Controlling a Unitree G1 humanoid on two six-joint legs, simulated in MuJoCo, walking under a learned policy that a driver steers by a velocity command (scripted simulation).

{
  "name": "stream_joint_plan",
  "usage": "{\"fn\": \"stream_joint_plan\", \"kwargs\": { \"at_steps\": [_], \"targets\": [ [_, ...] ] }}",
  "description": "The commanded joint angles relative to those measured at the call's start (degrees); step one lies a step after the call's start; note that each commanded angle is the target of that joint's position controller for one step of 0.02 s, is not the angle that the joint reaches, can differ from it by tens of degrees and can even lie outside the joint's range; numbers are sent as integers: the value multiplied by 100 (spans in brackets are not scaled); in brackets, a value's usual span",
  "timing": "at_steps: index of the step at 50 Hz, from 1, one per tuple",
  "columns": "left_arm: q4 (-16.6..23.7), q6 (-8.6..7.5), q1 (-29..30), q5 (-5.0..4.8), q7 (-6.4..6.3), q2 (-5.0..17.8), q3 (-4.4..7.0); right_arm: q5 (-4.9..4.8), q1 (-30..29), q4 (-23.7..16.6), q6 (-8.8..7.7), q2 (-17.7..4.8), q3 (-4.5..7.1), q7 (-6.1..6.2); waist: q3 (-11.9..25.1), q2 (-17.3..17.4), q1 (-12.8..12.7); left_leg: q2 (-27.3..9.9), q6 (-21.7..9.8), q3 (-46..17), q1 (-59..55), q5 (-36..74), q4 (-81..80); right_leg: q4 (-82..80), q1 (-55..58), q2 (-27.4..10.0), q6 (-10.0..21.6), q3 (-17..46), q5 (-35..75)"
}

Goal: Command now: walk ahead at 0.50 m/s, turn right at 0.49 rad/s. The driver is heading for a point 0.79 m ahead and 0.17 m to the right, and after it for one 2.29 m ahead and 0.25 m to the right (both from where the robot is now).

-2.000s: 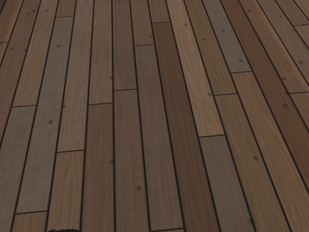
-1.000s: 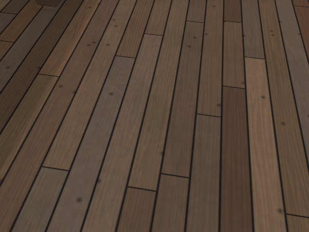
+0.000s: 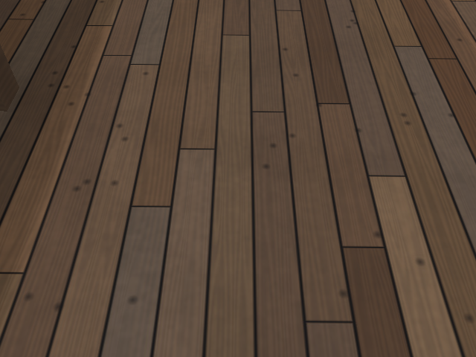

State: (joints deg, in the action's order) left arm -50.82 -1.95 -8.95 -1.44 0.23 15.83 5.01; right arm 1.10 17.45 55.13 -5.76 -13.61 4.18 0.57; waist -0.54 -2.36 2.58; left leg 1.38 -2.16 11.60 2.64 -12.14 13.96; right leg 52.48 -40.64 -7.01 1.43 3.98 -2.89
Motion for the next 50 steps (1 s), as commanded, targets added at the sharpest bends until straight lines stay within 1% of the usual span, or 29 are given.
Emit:
{"fn": "stream_joint_plan", "kwargs": {
  "at_steps": [1, 5, 7, 9, 10, 11, 12, 13, 14, 15, 16, 17, 18, 20, 23, 27, 32, 34, 35, 36, 37, 38, 39, 40, 41, 42, 43, 46, 50],
  "targets": [
    [413, -47, 385, 41, 110, 70, -36, -40, -332, -383, -60, -891, 170, 88, -349, 470, -59, -1573, -666, -333, 320, 1467, -788, -758, 132, -40, 6, -238, 678],
    [782, -38, 1008, 31, 252, 53, -89, -136, 53, -256, 86, -1026, 230, 102, -548, 437, 140, -1824, -612, -73, -545, 1919, -454, -1368, -120, 64, 164, -549, 270],
    [924, -25, 1005, 19, 316, 155, -51, -190, -8, -274, 168, -1144, 269, 106, -460, 557, 7, -1908, -513, 73, -829, 3054, -17, -1511, 154, 254, 328, -783, -259],
    [915, -2, 490, 0, 330, 410, 81, -240, -166, -344, 252, -1328, 319, 133, -29, 795, -372, -1889, -384, 207, -921, 4986, 967, -1476, 1061, 677, 559, -1130, -861],
    [756, 0, -254, -24, 313, 644, 219, -262, -298, -382, 299, -1372, 320, 139, 354, 770, -814, -1743, -256, 316, -717, 5383, 1986, -1752, 2045, 941, 736, -1236, -761],
    [505, 19, -1206, -27, 219, 1058, 437, -235, -302, -435, 293, -1318, 286, 147, 856, 505, -1253, -1500, -3, 369, 213, 4487, 3452, -2090, 3669, 990, 974, -869, -462],
    [416, 44, -1490, -46, 109, 1741, 583, 19, 73, -693, 188, -570, 76, 96, 1243, -986, -834, -684, 355, 237, 2617, -93, 5577, -2268, 5568, -446, 1740, 1742, -595],
    [620, -56, -1516, 22, 152, 1687, 487, -119, -10, -880, -86, -468, -31, 9, 2163, -947, -732, 115, 402, -1214, 3855, -2330, 6686, -3381, 6472, -1279, 2500, 4443, -1517],
    [604, -128, -1474, 76, 185, 1229, 351, -373, -787, -1043, -259, -867, 71, -59, 1642, -333, -998, -198, 235, -1644, 4482, -1885, 6797, -3665, 6251, -1144, 2100, 3850, -1280],
    [621, -187, -1178, 54, 176, 1010, 291, -395, -964, -1089, -342, -844, 56, -65, 1035, -162, -832, -455, 102, -1602, 4547, -1353, 6394, -3609, 5501, -924, 1873, 2997, -855],
    [727, -208, -712, 33, 168, 792, 225, -251, -922, -983, -348, -853, 82, -14, 669, 200, -548, -698, 107, -1608, 4153, -975, 5897, -3606, 4603, -658, 1675, 2325, -334],
    [837, -215, -392, 65, 147, 602, 161, -152, -831, -938, -286, -944, 145, 14, 499, 158, -325, -846, 146, -1621, 3677, -746, 5490, -3698, 3910, -474, 1578, 1882, 150],
    [908, -218, -285, 103, 120, 550, 132, -129, -752, -937, -195, -955, 171, 7, 458, 93, -194, -904, 199, -1634, 3345, -613, 5281, -3826, 3512, -361, 1551, 1723, 343],
    [919, -241, -373, 73, 52, 694, 160, -69, -779, -994, -67, -803, 157, 16, 364, 96, -123, -873, 368, -1528, 3190, -414, 4748, -3958, 3095, -250, 1569, 1447, 751],
    [887, -233, -674, 52, -70, 893, 209, -28, -1394, -1215, -9, -651, 98, 33, 146, 14, -292, -696, 569, -1440, 3331, 509, 3577, -4020, 2841, -50, 1438, 1128, 816],
    [767, -206, -977, 50, -105, 767, 156, -101, -2026, -1348, -68, -482, -14, -94, 29, -268, -635, -435, 520, -1300, 2827, 1919, 2036, -4019, 2738, 131, 1120, 800, 146],
    [540, -171, -1353, 49, -110, 782, 145, -144, -2338, -1528, -178, -745, 7, -233, -139, -329, -749, -381, 207, -1379, 3022, 1487, 1442, -3532, 3709, -365, 1055, 1275, 222],
    [520, -124, -1322, 69, -133, 855, 166, -146, -2063, -1489, -220, -857, 40, -250, -109, -466, -571, -303, 21, -1281, 2751, 987, 1334, -3232, 4001, -486, 960, 1379, 921],
    [555, -104, -1201, 66, -137, 847, 154, -128, -1603, -1362, -241, -962, 100, -238, 105, -469, -299, -156, -121, -1124, 2134, 962, 1141, -2781, 4026, -327, 860, 1255, 1801],
    [618, -100, -1107, 93, -123, 713, 94, -67, -833, -1158, -259, -1171, 196, -218, 691, -339, 52, -312, -351, -1254, 953, 1190, 1269, -1835, 3751, -2, 711, 1001, 2259],
    [731, -111, -1242, 198, -122, 482, -13, -9, 131, -1039, -255, -1501, 267, -203, 1582, 340, 338, -1288, -782, -2398, -739, 1261, 1485, -151, 2710, 464, 493, 653, 902],
    [713, -204, -2066, 27, -94, 69, -116, -42, 599, -771, -184, -1749, 358, -262, 2090, 2237, 15, -2343, -1618, -5054, -2341, -194, 690, 1641, 630, 1308, 97, 323, -2695],
    [651, -255, -1745, -43, -88, 605, -48, -215, 523, -806, -167, -1192, 207, -286, 1632, 1544, 222, -2280, -1446, -5441, -2201, -1456, 302, 2225, -123, 1013, 131, 746, -2961],
    [812, -283, -1063, -72, -70, 830, 11, -219, 108, -888, -132, -933, 129, -259, 825, 988, 270, -2097, -1198, -4590, -1454, -1404, 215, 2257, -410, 753, 158, 591, -2429],
    [900, -300, -701, -11, -76, 774, -5, -139, -249, -973, -89, -880, 82, -244, 425, 521, 132, -1875, -1090, -3957, -689, -784, 102, 2035, -241, 477, 150, 334, -1970],
    [950, -309, -546, 71, -73, 710, 13, -86, -443, -988, -75, -781, 45, -242, 165, 446, 5, -1694, -1088, -3558, -144, -199, -29, 1675, -100, 298, 126, 251, -1678],
    [952, -293, -626, 87, -63, 637, 25, -30, -505, -986, -88, -717, 5, -233, 175, 605, -146, -1546, -1052, -3261, 164, 249, -130, 1439, 209, 144, 116, 235, -1500],
    [960, -222, -679, 88, -63, 384, -25, -101, -388, -873, -117, -808, 13, -208, 168, 741, -248, -1420, -1143, -2681, 453, 1030, -407, 819, 338, 16, -13, 47, -1350],
    [1211, -241, 96, 153, -61, 241, -98, -171, -103, -743, -42, -1035, 68, -114, 15, 570, -81, -1250, -1081, -2169, 493, 1619, -592, -552, 203, 23, -205, -117, -228]
  ]
}}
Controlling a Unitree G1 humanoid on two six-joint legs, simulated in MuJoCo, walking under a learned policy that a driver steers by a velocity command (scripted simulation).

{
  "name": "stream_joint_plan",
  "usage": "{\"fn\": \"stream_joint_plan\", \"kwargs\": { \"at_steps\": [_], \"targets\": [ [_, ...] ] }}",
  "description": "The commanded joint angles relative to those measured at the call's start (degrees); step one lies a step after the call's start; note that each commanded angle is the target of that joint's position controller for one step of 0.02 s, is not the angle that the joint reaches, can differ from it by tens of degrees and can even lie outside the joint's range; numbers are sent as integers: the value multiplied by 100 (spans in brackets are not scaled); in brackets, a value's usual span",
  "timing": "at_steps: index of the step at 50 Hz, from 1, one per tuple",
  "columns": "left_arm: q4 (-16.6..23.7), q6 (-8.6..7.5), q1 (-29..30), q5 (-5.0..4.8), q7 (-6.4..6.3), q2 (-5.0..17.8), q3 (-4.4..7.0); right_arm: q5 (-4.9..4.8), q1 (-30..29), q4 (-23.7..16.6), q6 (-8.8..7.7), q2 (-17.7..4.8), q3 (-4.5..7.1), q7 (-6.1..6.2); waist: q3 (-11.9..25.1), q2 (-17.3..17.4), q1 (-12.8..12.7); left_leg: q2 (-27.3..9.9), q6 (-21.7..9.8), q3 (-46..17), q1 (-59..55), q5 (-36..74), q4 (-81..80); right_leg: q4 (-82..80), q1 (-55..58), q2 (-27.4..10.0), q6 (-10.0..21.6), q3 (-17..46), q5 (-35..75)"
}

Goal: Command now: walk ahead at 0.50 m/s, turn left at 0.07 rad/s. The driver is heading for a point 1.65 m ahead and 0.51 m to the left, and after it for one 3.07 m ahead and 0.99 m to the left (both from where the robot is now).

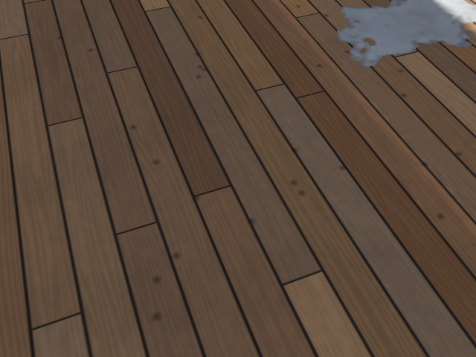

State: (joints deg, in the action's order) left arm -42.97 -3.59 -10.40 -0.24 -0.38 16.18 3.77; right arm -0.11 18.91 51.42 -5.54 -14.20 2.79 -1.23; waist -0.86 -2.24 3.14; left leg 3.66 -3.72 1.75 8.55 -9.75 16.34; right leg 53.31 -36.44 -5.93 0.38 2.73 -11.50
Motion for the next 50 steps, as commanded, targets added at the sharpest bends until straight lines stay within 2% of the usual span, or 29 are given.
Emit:
{"fn": "stream_joint_plan", "kwargs": {
  "at_steps": [1, 3, 7, 9, 10, 11, 12, 13, 14, 15, 17, 18, 19, 22, 25, 29, 32, 33, 34, 35, 36, 37, 38, 39, 40, 42, 43, 47, 50],
  "targets": [
    [472, -98, 430, 29, 15, 164, 8, -75, -153, -336, -40, -990, 209, 81, 13, 567, -85, -1382, -861, -1061, -69, 1417, -815, -1026, -92, -8, -124, -29, 942],
    [545, -139, 789, -2, 58, 127, -16, -111, 52, -262, 6, -1031, 215, 105, -58, 581, 33, -1276, -775, -923, -11, 1363, -736, -1697, 218, 174, -173, -108, 1405],
    [731, -243, 1367, -69, 178, 227, -8, -154, 433, -135, 128, -1050, 225, 143, -167, 682, 164, -1490, -728, -1259, -338, 1126, -366, -2366, 483, 389, -153, -72, 1382],
    [726, -303, 1230, -76, 205, 412, 53, -155, 393, -137, 185, -1142, 267, 184, -108, 802, -24, -1628, -621, -1508, -517, 1144, -63, -2625, 848, 430, -46, -12, 1025],
    [647, -327, 921, -72, 194, 514, 102, -153, 307, -155, 208, -1179, 282, 197, 20, 847, -237, -1597, -543, -1510, -470, 1425, 231, -2783, 1349, 478, 49, -78, 917],
    [459, -342, 271, -37, 149, 731, 213, -133, 258, -192, 211, -1086, 249, 198, 413, 786, -553, -1329, -395, -1350, -267, 1900, 904, -2879, 2350, 491, 214, -130, 880],
    [316, -354, -698, 73, 91, 1065, 324, -50, 112, -357, 191, -798, 142, 183, 1216, 478, -1004, -978, -183, -1109, 567, 1300, 2344, -2561, 3922, -258, 565, 505, 970],
    [244, -263, -1215, 169, 50, 1591, 452, -63, 726, -535, 107, -258, -10, 196, 2111, -952, -868, -147, 263, -420, 2631, -944, 4477, -2675, 5986, -1741, 1360, 2583, 1024],
    [281, -211, -1175, 147, 51, 1178, 335, -130, 706, -551, 53, -582, 49, 191, 2348, -1335, -862, -218, 348, -883, 3260, -2546, 5420, -3137, 5858, -2007, 1589, 3589, 1197],
    [334, -186, -795, 116, 35, 832, 219, -204, 383, -606, 86, -1004, 189, 203, 1518, -836, -809, -469, 395, -936, 3517, -2318, 5782, -3110, 5136, -1815, 1402, 2640, 1823],
    [335, -146, -137, 95, 55, 432, 94, -119, 53, -660, 246, -937, 243, 238, 732, -295, -470, -805, 514, -673, 3199, -1833, 5516, -3235, 3692, -1322, 1185, 1201, 3108],
    [317, -156, 108, 105, 67, 354, 74, -110, 125, -667, 366, -851, 278, 246, 548, -428, -265, -963, 540, -662, 2859, -1668, 5277, -3416, 3107, -1165, 1102, 774, 3130],
    [289, -168, 273, 132, 77, 406, 99, -123, 189, -692, 479, -712, 263, 243, 438, -510, -154, -962, 585, -556, 2546, -1494, 5186, -3633, 2641, -1078, 1119, 492, 3092],
    [195, -187, 480, 154, 4, 662, 197, -84, -48, -963, 644, -533, 239, 237, 296, -467, -52, -974, 682, -449, 2470, -818, 4470, -3985, 2293, -1121, 1263, -87, 3206],
    [139, -100, 548, 94, -100, 762, 232, -59, -370, -1146, 633, -502, 215, 122, 455, -358, -144, -946, 595, -286, 2102, 178, 3414, -3974, 2431, -999, 1152, -685, 3052],
    [8, 42, 399, -29, -123, 954, 285, -42, -915, -1472, 672, -632, 261, -48, 438, -319, -327, -824, 435, -91, 1878, 266, 2532, -3663, 2847, -1113, 995, -921, 2709],
    [-42, 140, 407, -163, -103, 1089, 335, -34, -972, -1650, 734, -767, 343, -112, 389, -346, -259, -660, 203, 87, 1662, -105, 1885, -3029, 3119, -1228, 778, -921, 2566],
    [-68, 166, 411, -198, -108, 1052, 330, -23, -782, -1623, 731, -824, 389, -97, 455, -262, -138, -494, 73, 200, 1230, 211, 1408, -2548, 3059, -1085, 596, -1063, 2584],
    [-181, 175, 75, -142, -87, 903, 301, 9, -393, -1540, 715, -1125, 517, -16, 688, 166, -31, -385, -142, 37, 415, 1265, 961, -1646, 2796, -731, 282, -1277, 2363],
    [-34, 153, -78, 109, -56, 667, 213, 56, -21, -1597, 705, -1901, 711, 131, 1045, 1568, -61, -1653, -712, -1674, -886, 4160, 1009, 127, 1422, -151, -223, -1574, 216],
    [163, 157, -111, 222, -38, 500, 112, 153, -148, -1777, 669, -2056, 669, 121, 1652, 2068, -183, -2670, -1961, -3470, -1586, 4232, 837, 1578, 15, 674, -486, -802, -3064],
    [103, 198, 264, 75, -19, 782, 190, 107, -162, -1800, 597, -1654, 561, 41, 1769, 1079, 119, -2458, -1838, -3121, -1309, 3463, 620, 2017, -142, 512, -404, -5, -2833],
    [177, 234, 443, -47, -41, 771, 193, 62, -423, -1798, 534, -1515, 510, 38, 1349, 897, -17, -2174, -1528, -2602, -892, 2786, 554, 1947, -284, 413, -287, 43, -2352],
    [88, 275, 400, -2, -110, 734, 201, -20, -697, -1803, 535, -1365, 478, 70, 1037, 568, -169, -1872, -1202, -2282, -484, 2017, 464, 1622, -284, 293, -273, 69, -1907],
    [84, 320, 398, 66, -174, 821, 235, -56, -962, -1857, 576, -1269, 439, 122, 848, 662, -293, -1705, -1040, -2111, -18, 1508, 341, 1277, -92, 241, -290, 98, -1571],
    [65, 359, 259, 77, -184, 755, 239, 51, -1171, -1962, 622, -1250, 418, 192, 843, 922, -456, -1463, -1003, -1955, 533, 1354, 222, 1056, 410, 407, -346, 25, -1174],
    [55, 355, 204, 57, -185, 689, 221, 61, -1168, -1983, 626, -1251, 424, 221, 885, 944, -471, -1407, -1002, -1917, 563, 1348, 223, 777, 499, 461, -376, 31, -1095],
    [35, 357, 241, 45, -155, 496, 116, 38, -1120, -1963, 644, -1197, 410, 296, 1012, 1002, -336, -1369, -963, -1861, 596, 877, 319, -279, 963, 450, -465, 31, -840],
    [80, 352, 303, 15, -92, 558, 111, 80, -1070, -1907, 681, -1144, 363, 257, 888, 1150, -208, -1410, -942, -2076, 738, 301, 337, -830, 1330, 467, -418, -32, -851]
  ]
}}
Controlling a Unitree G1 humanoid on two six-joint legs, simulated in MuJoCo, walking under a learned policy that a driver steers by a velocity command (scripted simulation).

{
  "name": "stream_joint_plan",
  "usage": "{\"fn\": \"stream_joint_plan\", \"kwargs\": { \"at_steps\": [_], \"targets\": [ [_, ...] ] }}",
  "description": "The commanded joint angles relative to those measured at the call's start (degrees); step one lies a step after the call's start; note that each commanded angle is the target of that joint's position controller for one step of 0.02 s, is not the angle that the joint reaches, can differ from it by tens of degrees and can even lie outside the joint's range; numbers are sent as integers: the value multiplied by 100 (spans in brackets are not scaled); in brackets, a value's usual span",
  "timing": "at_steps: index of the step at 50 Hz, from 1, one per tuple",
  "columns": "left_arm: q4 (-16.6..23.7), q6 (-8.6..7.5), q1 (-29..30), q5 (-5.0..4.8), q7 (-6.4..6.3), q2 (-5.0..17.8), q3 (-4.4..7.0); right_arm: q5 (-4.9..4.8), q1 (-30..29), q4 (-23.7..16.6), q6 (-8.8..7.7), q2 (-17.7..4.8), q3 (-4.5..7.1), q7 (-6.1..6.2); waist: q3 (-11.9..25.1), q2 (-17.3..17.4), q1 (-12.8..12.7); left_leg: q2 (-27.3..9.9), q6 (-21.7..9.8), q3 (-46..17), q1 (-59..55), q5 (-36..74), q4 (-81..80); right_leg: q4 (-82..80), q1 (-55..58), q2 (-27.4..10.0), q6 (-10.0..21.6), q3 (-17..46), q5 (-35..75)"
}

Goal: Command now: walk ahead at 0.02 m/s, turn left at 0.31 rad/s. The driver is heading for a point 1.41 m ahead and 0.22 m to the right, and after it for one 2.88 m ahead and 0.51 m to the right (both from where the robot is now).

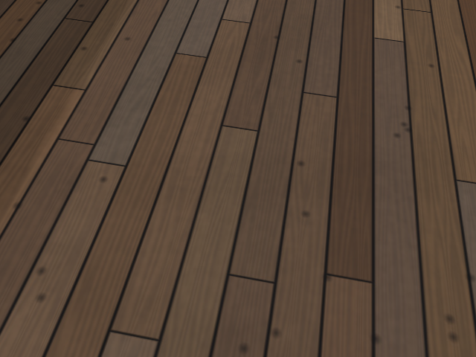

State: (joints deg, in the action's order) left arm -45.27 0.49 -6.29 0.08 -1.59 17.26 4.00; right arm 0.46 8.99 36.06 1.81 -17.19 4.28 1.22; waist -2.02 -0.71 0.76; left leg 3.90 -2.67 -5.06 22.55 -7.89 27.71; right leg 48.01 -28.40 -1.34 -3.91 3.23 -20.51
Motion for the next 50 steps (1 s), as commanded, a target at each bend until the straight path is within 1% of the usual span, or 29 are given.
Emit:
{"fn": "stream_joint_plan", "kwargs": {
  "at_steps": [1, 2, 4, 5, 6, 7, 8, 9, 11, 13, 16, 19, 21, 23, 24, 25, 26, 27, 28, 30, 33, 35, 40, 42, 43, 44, 45, 46, 50],
  "targets": [
    [322, -69, -116, -20, 55, 459, 88, 21, -71, -349, -44, -813, 188, -7, 945, 1010, 43, -1445, -1018, -1482, -658, 3, -755, -539, 629, 20, 52, -111, 41],
    [314, -89, -182, -18, 87, 436, 83, 7, -104, -331, -32, -768, 154, -20, 890, 992, -5, -1420, -955, -1525, -623, -64, -668, -926, 821, 40, 116, -165, 170],
    [194, -144, -542, 42, 178, 269, 32, -18, -5, -225, -19, -481, 26, -23, 933, 812, -201, -1066, -562, -1351, -168, -1712, -579, -2117, 1804, 111, 336, -396, 801],
    [179, -162, -716, 144, 180, 466, 54, 15, 154, -151, -35, -297, -37, -26, 805, 352, -169, -665, -227, -1051, 302, -2453, -63, -2434, 2122, -441, 561, 204, 304],
    [136, -167, -985, 179, 152, 916, 142, 27, 224, -233, -82, -142, -70, -33, 659, -672, -54, 105, 127, -82, 1029, -2612, 1201, -2941, 2232, -1293, 1130, 1408, -987],
    [75, -193, -1122, 245, 185, 1329, 275, -100, -224, -458, -183, -504, 21, -23, 145, -1542, -381, 102, 227, 138, 1617, -2484, 2160, -3937, 1640, -2071, 1881, 3046, -2478],
    [180, -268, -871, 221, 133, 1182, 242, -198, -408, -438, -251, -867, 161, -9, -306, -1267, -342, -142, 200, -186, 1923, -2129, 2847, -4071, 1530, -2037, 1905, 3151, -2570],
    [176, -316, -690, 105, 65, 985, 193, -163, -213, -302, -276, -871, 201, -24, -322, -1075, -172, -255, 221, -172, 2099, -1720, 3107, -3970, 1741, -1824, 1702, 2724, -2148],
    [126, -370, -799, -49, 8, 749, 135, -59, -113, -168, -323, -602, 159, -70, -207, -861, -215, -467, 305, 2, 2261, -1112, 3117, -3920, 2191, -1506, 1464, 2021, -1389],
    [37, -398, -1047, -56, -2, 633, 112, -67, -308, -155, -426, -292, 82, -120, -100, -738, -343, -518, 348, 343, 1960, -647, 2700, -3947, 2258, -1223, 1356, 1376, -608],
    [-9, -406, -1216, -82, 17, 719, 145, -129, -628, -222, -525, -18, -20, -174, 22, -860, -513, -482, 379, 617, 1109, -418, 1440, -3875, 2110, -1010, 1310, 745, 181],
    [-72, -396, -1407, -134, 88, 943, 205, -185, -700, -251, -562, -126, -15, -232, -8, -917, -586, -436, 332, 750, 488, -636, 691, -3761, 1949, -1177, 1441, 751, 181],
    [-95, -365, -1371, -190, 133, 988, 212, -217, -479, -197, -586, -229, 11, -256, -24, -842, -414, -418, 197, 800, -84, -418, 187, -3597, 1744, -1295, 1434, 830, 69],
    [-126, -323, -1306, -132, 151, 812, 136, -176, 169, 35, -574, -405, 110, -211, 167, -641, -53, -278, 34, 806, -1243, -96, -326, -2943, 1450, -1059, 1176, 629, 1029],
    [-106, -348, -1226, -56, 160, 545, 43, -136, 711, 114, -568, -624, 189, -148, 572, -367, 230, -698, -127, 307, -2137, 207, -452, -1947, 1185, -698, 866, 198, 1510],
    [151, -444, -1295, 87, 149, 91, -103, 25, 1208, 116, -518, -1305, 325, -83, 1255, 1114, 266, -2024, -728, -1382, -3581, 1303, -400, -27, -219, -32, 359, -475, 491],
    [213, -519, -1235, 25, 99, 291, -71, 19, 1593, 267, -478, -1342, 352, -117, 1424, 1796, 432, -2746, -1455, -2644, -3561, 1800, -910, 1206, -1047, 217, 156, -303, -1367],
    [158, -511, -1246, -56, 108, 705, 54, -17, 1346, 253, -497, -994, 217, -147, 1080, 1170, 314, -2644, -1467, -2245, -3141, 1954, -860, 1890, -1188, -107, 166, -3, -1374],
    [105, -469, -1134, -106, 134, 701, 66, -20, 1003, 212, -515, -735, 133, -168, 824, 934, 171, -2318, -1281, -1602, -2735, 2171, -845, 2004, -1166, -250, 211, -36, -1071],
    [54, -333, -1008, -47, 109, 559, 70, -69, 433, 180, -522, -486, 44, -198, 446, 704, -52, -1891, -1002, -811, -1976, 2465, -1090, 1468, -915, -463, 210, -94, -454],
    [14, -238, -1053, 6, 88, 206, -11, 41, 146, 285, -536, -404, 12, -130, 478, 734, -312, -1553, -983, -115, -1284, 3123, -1226, 493, -27, -360, 98, -198, 316],
    [72, -232, -796, 41, 88, 69, -84, 41, 43, 353, -510, -462, 20, -87, 544, 798, -274, -1431, -928, 164, -1125, 3293, -1151, -435, 455, -272, 87, -268, 738],
    [168, -177, -457, 31, 113, 286, -36, -81, 149, 668, -410, -535, 10, -91, 605, 678, -221, -1561, -824, -43, -1179, 2452, -873, -1659, 1222, -90, 292, -313, 1467],
    [172, -188, -465, 123, 87, 483, 20, -68, 357, 823, -421, -318, -72, -104, 567, 317, -255, -1203, -406, -18, -957, 1125, -586, -2480, 2003, -263, 519, -55, 2767],
    [252, -177, -408, 128, 32, 870, 100, 91, 703, 871, -460, -220, -106, -111, 749, -254, 8, -809, -111, 205, -725, 81, -286, -2248, 2553, -770, 714, 389, 4087],
    [235, -134, -212, 97, 4, 748, 65, 115, 1180, 1004, -458, -54, -143, -87, 931, -778, 290, -560, 127, 381, -517, -801, -284, -2069, 2756, -1016, 1150, 614, 3957],
    [267, -98, -5, 19, 43, 401, 3, 96, 984, 1036, -403, -133, -161, -41, 811, -741, 144, -546, 246, 460, -696, -886, -371, -2124, 2408, -872, 1205, 585, 3176],
    [265, -84, 106, 6, 82, 260, -28, 49, 752, 1029, -328, -268, -128, -9, 605, -626, 54, -531, 262, 488, -704, -802, -381, -2140, 2158, -670, 1078, 466, 2697],
    [102, -190, 67, 20, 162, 323, -24, 23, 692, 1125, -144, -367, -88, 51, 585, -346, -8, -616, 228, 394, -963, -61, -321, -1943, 2065, -449, 896, 236, 3110]
  ]
}}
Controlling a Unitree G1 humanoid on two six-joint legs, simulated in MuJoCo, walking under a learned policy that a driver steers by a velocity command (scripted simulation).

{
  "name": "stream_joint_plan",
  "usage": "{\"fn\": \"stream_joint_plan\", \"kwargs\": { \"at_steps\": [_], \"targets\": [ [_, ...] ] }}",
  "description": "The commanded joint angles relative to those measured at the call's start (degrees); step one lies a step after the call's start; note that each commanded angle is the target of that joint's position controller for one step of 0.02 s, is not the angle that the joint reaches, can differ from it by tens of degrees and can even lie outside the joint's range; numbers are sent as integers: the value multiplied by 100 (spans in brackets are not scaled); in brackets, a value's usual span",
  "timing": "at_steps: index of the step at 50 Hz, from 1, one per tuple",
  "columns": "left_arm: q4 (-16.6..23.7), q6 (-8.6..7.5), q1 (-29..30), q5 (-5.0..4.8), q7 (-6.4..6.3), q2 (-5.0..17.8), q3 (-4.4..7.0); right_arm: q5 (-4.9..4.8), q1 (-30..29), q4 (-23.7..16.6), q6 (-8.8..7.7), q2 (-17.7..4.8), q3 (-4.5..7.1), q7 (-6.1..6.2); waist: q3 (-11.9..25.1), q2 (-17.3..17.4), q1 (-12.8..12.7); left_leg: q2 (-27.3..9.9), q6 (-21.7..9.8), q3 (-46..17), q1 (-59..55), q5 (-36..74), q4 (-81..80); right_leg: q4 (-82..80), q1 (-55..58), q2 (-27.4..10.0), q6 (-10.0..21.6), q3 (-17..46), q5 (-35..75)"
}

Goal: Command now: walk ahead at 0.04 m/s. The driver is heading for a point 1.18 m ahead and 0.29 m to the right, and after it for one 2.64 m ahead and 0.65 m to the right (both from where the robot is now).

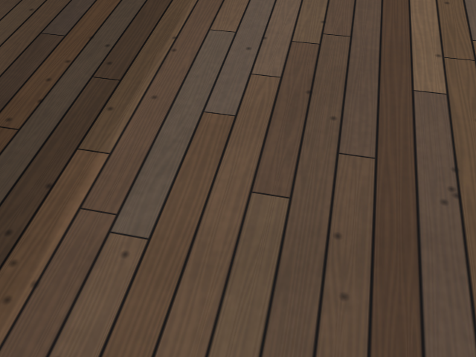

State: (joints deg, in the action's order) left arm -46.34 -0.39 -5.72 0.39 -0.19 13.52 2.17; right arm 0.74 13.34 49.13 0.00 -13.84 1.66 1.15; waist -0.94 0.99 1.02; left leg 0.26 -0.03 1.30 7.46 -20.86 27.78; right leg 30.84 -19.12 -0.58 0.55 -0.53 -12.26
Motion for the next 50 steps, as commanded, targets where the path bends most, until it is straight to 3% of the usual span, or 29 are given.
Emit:
{"fn": "stream_joint_plan", "kwargs": {
  "at_steps": [1, 9, 23, 24, 26, 28, 30, 32, 33, 35, 36, 37, 38, 39, 40, 41, 42, 44, 46, 50],
  "targets": [
    [160, -114, 19, -16, 22, 683, 156, -15, 258, -139, 41, -690, 175, 63, 524, -451, -40, -270, -30, -250, 467, 1428, -309, -164, 1180, -508, 455, 584, 2498],
    [-220, -67, 272, -38, -5, 658, 167, -39, 247, 251, 125, -610, 196, 108, 418, -124, -19, -287, 22, -213, 236, 1516, -349, -176, 1148, -412, 485, 485, 2321],
    [-864, 64, 364, -46, -131, 587, 173, -27, 356, 852, 19, -494, 122, 155, 15, -145, -61, -269, 27, -119, 541, 735, -554, -449, 1055, -228, 342, 376, 1052],
    [-949, 78, 262, -55, -137, 576, 175, -37, 482, 929, 17, -456, 114, 157, 101, -163, -52, -220, -9, -62, 534, 161, -574, -482, 1070, -165, 345, 330, 287],
    [-1021, 95, 159, -112, -149, 673, 224, -94, 449, 907, 11, -552, 140, 181, -183, -62, -92, -223, -238, -132, 834, -1193, -519, -456, 666, -16, 388, 252, -1892],
    [-980, 2, 256, -119, -135, 667, 228, -130, 574, 862, -73, -538, 133, 197, -575, -102, -15, -368, -455, -382, 1044, -1948, -586, -472, 129, -50, 432, 374, -2686],
    [-925, -172, 369, -160, -75, 544, 212, -175, 924, 947, -216, -609, 154, 177, -753, 142, 104, -704, -720, -925, 830, -2195, -880, -95, -295, 26, 365, 250, -2347],
    [-778, -356, 698, -208, 23, 359, 181, -220, 1170, 1044, -329, -954, 262, 142, -954, 882, 193, -1577, -1165, -2124, 245, -2305, -1672, 926, -1010, 236, 211, -342, -1135],
    [-740, -426, 701, -216, 59, 358, 174, -222, 1041, 1025, -375, -1004, 282, 123, -1107, 1002, 121, -1907, -1307, -2471, 240, -1857, -1736, 1116, -1148, 68, 284, -231, -965],
    [-850, -521, 273, -250, 122, 397, 194, -245, 756, 935, -425, -837, 251, 66, -1011, 843, -180, -1741, -1107, -1974, 172, -615, -1331, 455, -671, 26, 420, -277, -1062],
    [-1058, -530, -267, -267, 132, 447, 243, -242, 532, 853, -413, -822, 245, 31, -807, 739, -443, -1425, -898, -1501, 561, -72, -990, -59, 340, 167, 470, -366, -855],
    [-1320, -522, -1017, -250, 126, 724, 378, -213, 259, 725, -433, -828, 238, 13, -433, 480, -774, -1020, -669, -987, 1095, 1163, -171, -277, 1555, 158, 563, -78, -443],
    [-1522, -532, -1818, -215, 125, 1330, 566, -209, 104, 486, -490, -520, 162, 20, -54, -902, -979, -148, -181, 11, 2182, 1569, 1864, -1036, 2660, -785, 1118, 1805, -809],
    [-1609, -557, -2372, -185, 183, 1367, 516, -183, 130, 356, -588, -343, 109, 46, 453, -1662, -1049, 250, -12, -268, 3158, -841, 3618, -1927, 3440, -1915, 1745, 4000, -786],
    [-1527, -615, -1895, -113, 184, 893, 326, -337, 54, 329, -646, -541, 187, 4, 112, -949, -718, -50, -189, -792, 3690, -930, 4434, -1890, 3156, -2118, 1696, 3894, -751],
    [-1369, -647, -1465, -99, 189, 656, 236, -409, 74, 368, -673, -526, 189, -50, -159, -653, -521, -316, -359, -801, 3776, -444, 4585, -1899, 2792, -1916, 1513, 3159, -505],
    [-1290, -654, -1241, -93, 199, 575, 183, -379, 47, 390, -686, -496, 208, -66, -294, -401, -389, -545, -446, -704, 3790, 62, 4373, -1987, 2530, -1713, 1345, 2541, -273],
    [-1261, -602, -1180, -52, 182, 409, 83, -271, 0, 398, -628, -544, 297, -90, -340, -431, -256, -794, -412, -502, 3394, 658, 3790, -2135, 2120, -1281, 1064, 1551, 542],
    [-1322, -545, -1420, -40, 106, 506, 68, -228, -109, 359, -544, -382, 292, -130, -340, -473, -238, -809, -229, -285, 3302, 895, 3381, -2264, 1967, -1145, 1068, 1137, 1111],
    [-1288, -486, -1534, -19, -44, 812, 96, -183, -1124, -48, -492, -188, 197, -136, -599, -389, -380, -708, 53, -101, 3299, 1690, 1798, -2535, 1565, -1074, 1096, 718, 1289]
  ]
}}
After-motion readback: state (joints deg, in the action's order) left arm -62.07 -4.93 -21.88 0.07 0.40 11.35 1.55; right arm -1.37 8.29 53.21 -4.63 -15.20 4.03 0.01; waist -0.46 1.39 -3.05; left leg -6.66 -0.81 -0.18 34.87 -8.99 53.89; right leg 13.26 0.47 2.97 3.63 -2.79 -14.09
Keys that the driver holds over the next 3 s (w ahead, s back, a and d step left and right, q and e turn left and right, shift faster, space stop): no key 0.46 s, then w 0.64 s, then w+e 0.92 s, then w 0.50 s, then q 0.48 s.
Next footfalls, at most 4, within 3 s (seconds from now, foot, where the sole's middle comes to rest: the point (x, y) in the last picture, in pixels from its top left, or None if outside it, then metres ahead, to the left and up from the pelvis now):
1.22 left None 0.45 0.12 -0.77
1.80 right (311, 291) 0.69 -0.18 -0.77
2.30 left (290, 196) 1.06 -0.15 -0.77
2.76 right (376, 173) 1.15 -0.47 -0.77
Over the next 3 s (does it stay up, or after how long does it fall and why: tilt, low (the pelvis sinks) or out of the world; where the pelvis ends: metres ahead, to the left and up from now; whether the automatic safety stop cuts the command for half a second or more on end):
stays up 1.08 -0.31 0.00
